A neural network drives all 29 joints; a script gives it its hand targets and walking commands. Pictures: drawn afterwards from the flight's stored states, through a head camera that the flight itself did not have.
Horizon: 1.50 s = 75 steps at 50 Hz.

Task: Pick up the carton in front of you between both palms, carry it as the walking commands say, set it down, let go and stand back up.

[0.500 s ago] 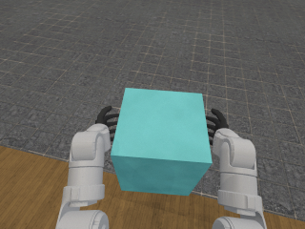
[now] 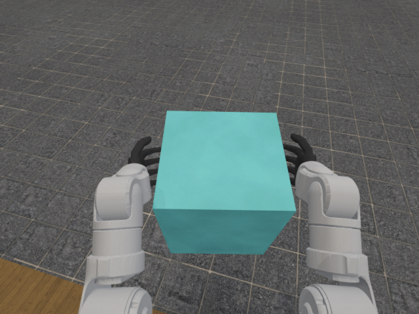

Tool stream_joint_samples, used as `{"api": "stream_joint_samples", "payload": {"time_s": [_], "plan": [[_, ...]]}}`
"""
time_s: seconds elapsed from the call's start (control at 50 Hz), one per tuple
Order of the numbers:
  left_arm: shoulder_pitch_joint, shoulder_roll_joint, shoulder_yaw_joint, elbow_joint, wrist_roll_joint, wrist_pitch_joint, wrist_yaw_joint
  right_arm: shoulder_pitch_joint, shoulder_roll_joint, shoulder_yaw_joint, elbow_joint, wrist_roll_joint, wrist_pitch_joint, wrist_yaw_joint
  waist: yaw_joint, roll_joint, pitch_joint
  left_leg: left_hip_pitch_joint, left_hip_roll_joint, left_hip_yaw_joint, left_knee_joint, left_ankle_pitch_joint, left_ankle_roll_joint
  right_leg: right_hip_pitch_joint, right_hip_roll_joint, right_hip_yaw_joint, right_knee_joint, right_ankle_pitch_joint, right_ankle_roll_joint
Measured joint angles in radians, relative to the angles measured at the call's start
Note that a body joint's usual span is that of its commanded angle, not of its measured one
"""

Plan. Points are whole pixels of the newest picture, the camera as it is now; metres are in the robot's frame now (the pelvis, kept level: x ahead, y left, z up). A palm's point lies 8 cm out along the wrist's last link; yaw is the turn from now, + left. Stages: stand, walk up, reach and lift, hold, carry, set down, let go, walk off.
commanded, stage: carry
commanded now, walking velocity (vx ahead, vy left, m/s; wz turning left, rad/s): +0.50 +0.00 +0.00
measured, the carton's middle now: (219, 188) +0.36 +0.00 +0.04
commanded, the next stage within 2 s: none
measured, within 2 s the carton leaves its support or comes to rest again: neither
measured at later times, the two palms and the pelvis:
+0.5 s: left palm (153, 90) +0.64 +0.18 +0.09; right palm (264, 90) +0.64 -0.12 +0.10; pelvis +0.30 +0.03 -0.02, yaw -1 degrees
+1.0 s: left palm (178, 42) +0.92 +0.14 +0.11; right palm (266, 42) +0.92 -0.16 +0.11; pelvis +0.59 +0.00 -0.01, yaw +1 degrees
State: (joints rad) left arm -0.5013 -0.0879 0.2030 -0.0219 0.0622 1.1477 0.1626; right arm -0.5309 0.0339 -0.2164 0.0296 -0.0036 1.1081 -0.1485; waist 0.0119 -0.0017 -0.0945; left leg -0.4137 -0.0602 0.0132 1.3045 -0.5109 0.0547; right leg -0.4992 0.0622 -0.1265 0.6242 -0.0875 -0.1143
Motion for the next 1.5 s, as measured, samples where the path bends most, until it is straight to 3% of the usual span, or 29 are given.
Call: {"api": "stream_joint_samples", "payload": {"time_s": [0.12,0.2,0.3,0.4,0.44,0.48,0.52,0.58,0.76,0.9,0.96,1.0,1.04,1.08,1.24,1.34,1.44,1.5], "plan": [[0.024,0.005,0.016,0.010,-0.034,-0.022,0.001,0.026,0.063,-0.035,-0.027,-0.055,-0.006,0.003,0.036,-0.007,0.051,-0.242,0.090,-0.012,-0.156,0.142,-0.020,0.112,0.001,0.003,-0.054,-0.066,-0.003],[0.009,0.003,0.013,0.002,-0.045,-0.056,0.001,0.039,0.068,-0.038,-0.073,-0.063,-0.033,0.009,0.050,-0.005,0.069,-0.326,0.120,-0.013,-0.286,0.266,-0.032,0.187,0.000,0.018,-0.098,-0.106,0.007],[-0.007,-0.001,0.002,-0.026,-0.050,-0.068,0.001,0.051,0.063,-0.038,-0.138,-0.061,-0.034,0.010,0.057,0.003,0.061,-0.332,0.110,0.010,-0.464,0.420,-0.024,0.298,0.000,0.043,-0.142,-0.175,0.028],[-0.019,0.001,-0.008,-0.013,-0.045,-0.052,0.001,0.055,0.053,-0.037,-0.144,-0.064,-0.013,0.019,0.066,0.009,0.021,-0.205,0.053,0.075,-0.761,0.563,0.012,0.418,0.005,0.064,-0.125,-0.298,0.052],[-0.018,0.016,-0.006,0.000,-0.046,-0.037,0.000,0.045,0.061,-0.031,-0.110,-0.075,-0.011,0.020,0.053,0.004,0.006,-0.109,0.032,0.101,-0.842,0.552,0.038,0.424,0.003,0.071,0.004,-0.358,0.064],[-0.029,0.042,-0.002,0.030,-0.052,-0.035,-0.005,0.022,0.071,-0.026,-0.061,-0.093,-0.022,0.019,0.021,-0.027,0.010,-0.114,0.009,0.113,-0.751,0.390,0.062,0.313,-0.017,0.098,0.308,-0.385,0.087],[-0.020,0.046,0.001,0.051,-0.054,-0.033,-0.007,0.021,0.069,-0.018,-0.028,-0.097,-0.020,0.016,-0.011,-0.016,0.021,-0.104,0.008,0.109,-0.710,0.341,0.062,0.175,-0.009,0.120,0.571,-0.403,0.087],[-0.002,0.011,0.016,0.047,-0.028,-0.026,-0.006,0.055,0.061,-0.019,-0.032,-0.074,-0.018,0.012,-0.043,-0.002,0.046,-0.048,0.005,0.100,-0.736,0.311,0.067,0.003,-0.041,0.122,0.662,-0.346,0.080],[0.043,-0.027,0.026,-0.091,0.007,-0.055,-0.012,0.051,0.052,-0.008,-0.081,-0.012,-0.070,0.006,-0.080,-0.004,0.078,0.143,0.007,0.074,-0.857,0.233,0.054,-0.253,-0.136,0.108,0.361,-0.160,0.112],[0.047,-0.010,0.019,-0.132,0.000,-0.022,-0.012,0.031,0.053,0.004,-0.101,-0.017,-0.039,0.005,-0.069,-0.006,0.020,0.321,0.018,0.046,-0.927,0.126,0.013,-0.154,-0.102,0.035,0.001,0.025,0.089],[0.047,-0.013,0.012,-0.119,0.000,-0.002,-0.012,0.046,0.050,0.003,-0.113,-0.025,-0.009,0.005,-0.056,0.001,-0.007,0.354,0.031,0.034,-0.814,0.034,-0.012,-0.018,-0.068,-0.023,-0.168,0.076,0.070],[0.050,-0.030,0.005,-0.096,0.011,-0.007,-0.011,0.062,0.034,0.003,-0.116,-0.022,0.004,0.008,-0.034,0.030,-0.005,0.253,0.057,0.019,-0.539,0.045,-0.038,-0.007,-0.050,-0.044,-0.109,0.001,0.036],[0.080,-0.046,-0.002,-0.094,0.021,0.002,-0.011,0.099,0.037,0.003,-0.126,-0.024,0.020,0.011,-0.020,0.022,0.005,0.123,0.048,0.005,-0.283,0.061,-0.046,0.030,-0.053,-0.046,-0.106,-0.055,0.018],[0.141,-0.065,0.000,-0.134,0.023,0.014,-0.011,0.148,0.066,0.001,-0.156,-0.036,0.032,0.015,-0.013,0.010,0.012,0.017,0.060,0.019,-0.193,0.114,-0.047,0.089,-0.057,-0.042,-0.161,-0.062,0.026],[0.334,-0.047,-0.073,-0.343,-0.013,0.018,-0.025,0.345,0.104,0.102,-0.377,-0.071,0.033,0.025,0.009,0.002,0.019,-0.195,0.138,0.048,-0.468,0.286,-0.091,0.309,-0.066,-0.012,-0.349,-0.096,0.038],[0.402,-0.041,-0.121,-0.407,-0.008,0.043,-0.033,0.427,0.095,0.137,-0.468,-0.076,0.070,0.025,0.000,0.005,-0.030,-0.189,0.140,0.092,-0.668,0.400,-0.087,0.439,-0.071,-0.002,-0.392,-0.173,0.066],[0.436,-0.040,-0.144,-0.422,0.006,0.084,-0.037,0.463,0.093,0.143,-0.487,-0.074,0.111,0.025,-0.001,-0.007,-0.068,-0.092,0.109,0.165,-0.826,0.445,-0.055,0.554,-0.082,0.013,-0.342,-0.310,0.107],[0.435,-0.038,-0.125,-0.407,0.012,0.094,-0.037,0.445,0.094,0.150,-0.434,-0.076,0.105,0.027,-0.014,-0.046,-0.071,-0.052,0.082,0.207,-0.787,0.408,0.016,0.462,-0.128,0.041,-0.011,-0.400,0.125]]}}
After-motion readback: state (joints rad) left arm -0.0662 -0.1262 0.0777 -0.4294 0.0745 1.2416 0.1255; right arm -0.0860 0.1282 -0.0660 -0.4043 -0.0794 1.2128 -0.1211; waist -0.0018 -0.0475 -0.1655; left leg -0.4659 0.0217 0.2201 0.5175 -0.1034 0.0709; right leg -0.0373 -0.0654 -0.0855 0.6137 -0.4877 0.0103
